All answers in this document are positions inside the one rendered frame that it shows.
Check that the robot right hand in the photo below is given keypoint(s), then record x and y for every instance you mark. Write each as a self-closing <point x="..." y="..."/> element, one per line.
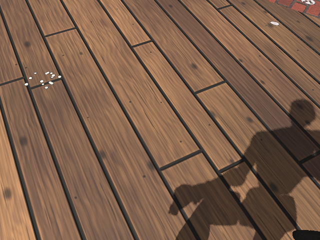
<point x="306" y="235"/>

